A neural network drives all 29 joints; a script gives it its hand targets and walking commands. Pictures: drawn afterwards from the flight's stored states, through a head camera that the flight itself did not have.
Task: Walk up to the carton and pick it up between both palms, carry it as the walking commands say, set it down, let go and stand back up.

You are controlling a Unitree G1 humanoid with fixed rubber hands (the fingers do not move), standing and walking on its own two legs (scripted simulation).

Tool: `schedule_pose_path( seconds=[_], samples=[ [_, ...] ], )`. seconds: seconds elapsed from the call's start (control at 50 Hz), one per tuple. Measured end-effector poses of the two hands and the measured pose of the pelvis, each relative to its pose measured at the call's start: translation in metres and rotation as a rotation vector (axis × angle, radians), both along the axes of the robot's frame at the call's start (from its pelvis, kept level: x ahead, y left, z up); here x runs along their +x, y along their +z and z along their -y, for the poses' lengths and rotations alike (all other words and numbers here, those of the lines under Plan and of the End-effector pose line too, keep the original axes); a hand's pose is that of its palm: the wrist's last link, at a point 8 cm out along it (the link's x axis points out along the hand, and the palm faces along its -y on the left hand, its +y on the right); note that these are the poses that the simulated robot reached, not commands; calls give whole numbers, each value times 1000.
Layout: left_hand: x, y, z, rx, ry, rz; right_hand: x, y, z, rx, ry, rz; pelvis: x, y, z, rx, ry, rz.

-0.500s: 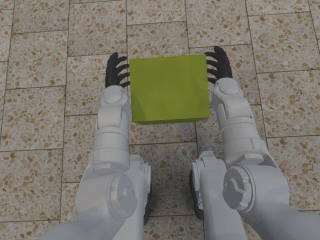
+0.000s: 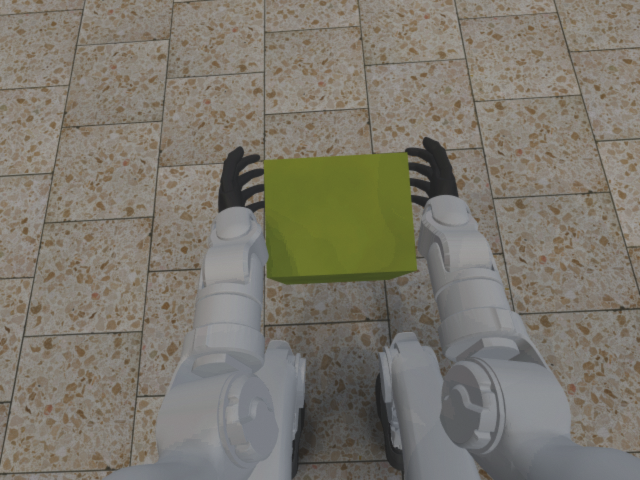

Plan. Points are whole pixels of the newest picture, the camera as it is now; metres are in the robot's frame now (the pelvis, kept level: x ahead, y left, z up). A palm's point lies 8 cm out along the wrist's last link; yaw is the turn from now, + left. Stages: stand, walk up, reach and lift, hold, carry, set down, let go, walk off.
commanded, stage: reach and lift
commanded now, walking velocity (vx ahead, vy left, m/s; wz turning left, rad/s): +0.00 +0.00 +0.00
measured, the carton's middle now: (336, 229) +0.45 +0.00 -0.13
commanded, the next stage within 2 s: none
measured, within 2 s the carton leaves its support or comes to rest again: neither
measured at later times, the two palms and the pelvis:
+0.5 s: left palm (216, 199) +0.43 +0.12 +0.04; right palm (458, 186) +0.43 -0.13 +0.03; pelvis +0.02 +0.00 +0.07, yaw +0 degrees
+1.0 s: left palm (191, 187) +0.41 +0.12 +0.11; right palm (489, 168) +0.42 -0.13 +0.10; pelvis +0.04 +0.00 +0.14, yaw +0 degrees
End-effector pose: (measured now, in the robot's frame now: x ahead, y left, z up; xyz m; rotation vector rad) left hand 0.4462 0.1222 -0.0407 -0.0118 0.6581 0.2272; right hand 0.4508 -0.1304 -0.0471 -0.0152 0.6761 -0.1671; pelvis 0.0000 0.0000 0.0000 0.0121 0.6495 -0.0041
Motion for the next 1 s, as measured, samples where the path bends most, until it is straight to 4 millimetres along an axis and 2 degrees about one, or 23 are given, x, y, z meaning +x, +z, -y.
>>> schedule_pose_path(
  seconds=[1.0],
  samples=[
    [-37,147,-1,-20,-2,5,-36,149,0,13,-14,12,38,137,4,-2,-7,209]
  ],
)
